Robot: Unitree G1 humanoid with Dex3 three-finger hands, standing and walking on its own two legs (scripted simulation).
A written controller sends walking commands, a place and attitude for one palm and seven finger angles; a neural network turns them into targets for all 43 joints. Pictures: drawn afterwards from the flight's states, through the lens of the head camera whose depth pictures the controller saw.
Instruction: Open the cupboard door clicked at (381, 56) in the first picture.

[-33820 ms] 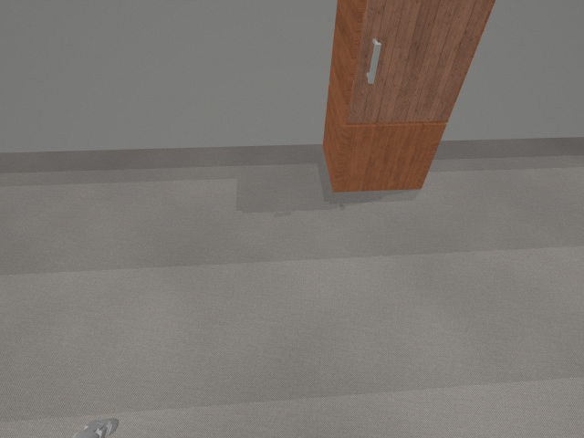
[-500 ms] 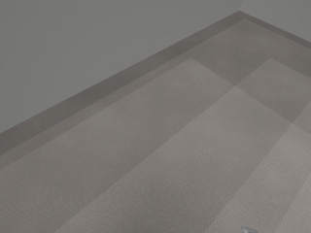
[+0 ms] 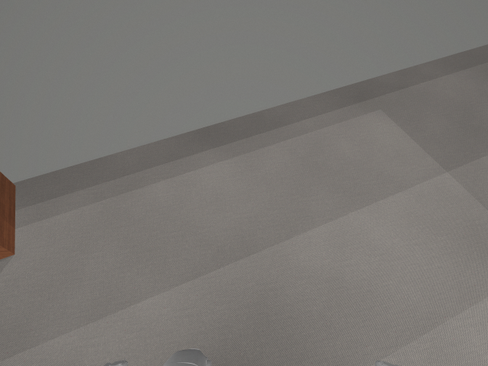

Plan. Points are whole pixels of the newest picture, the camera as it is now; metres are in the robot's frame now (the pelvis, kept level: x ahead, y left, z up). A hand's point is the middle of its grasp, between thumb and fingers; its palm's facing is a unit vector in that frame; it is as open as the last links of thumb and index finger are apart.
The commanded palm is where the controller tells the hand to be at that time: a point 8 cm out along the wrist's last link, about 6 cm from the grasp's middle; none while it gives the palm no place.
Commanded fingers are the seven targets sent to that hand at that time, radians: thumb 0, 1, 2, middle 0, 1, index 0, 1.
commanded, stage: turn to face it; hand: left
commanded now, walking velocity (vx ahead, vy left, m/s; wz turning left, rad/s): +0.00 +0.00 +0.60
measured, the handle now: out of the picture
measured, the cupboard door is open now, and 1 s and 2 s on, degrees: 42 42 42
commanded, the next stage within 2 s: take the last steps up to it in 1.82 s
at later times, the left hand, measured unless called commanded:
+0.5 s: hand out of the picture +0.04 +0.20 -0.16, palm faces +0.31 -0.90 -0.31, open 7.4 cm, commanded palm none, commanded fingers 0.00 0.90 0.90 -0.20 -0.30 -0.20 -0.30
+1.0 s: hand out of the picture +0.00 +0.18 -0.16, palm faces +0.58 -0.75 -0.31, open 7.4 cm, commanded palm none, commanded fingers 0.00 0.90 0.90 -0.20 -0.30 -0.20 -0.30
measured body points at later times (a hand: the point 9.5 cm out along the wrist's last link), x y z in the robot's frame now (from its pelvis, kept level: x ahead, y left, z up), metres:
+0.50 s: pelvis +0.01 -0.04 -0.01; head +0.06 -0.04 +0.44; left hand +0.02 +0.25 -0.13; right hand +0.17 -0.27 -0.16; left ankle -0.03 +0.10 -0.68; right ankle +0.05 -0.16 -0.74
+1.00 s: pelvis +0.04 -0.06 -0.02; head +0.09 -0.04 +0.43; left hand -0.04 +0.22 -0.14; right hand +0.26 -0.22 -0.17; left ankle -0.04 +0.07 -0.72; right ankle +0.11 -0.16 -0.74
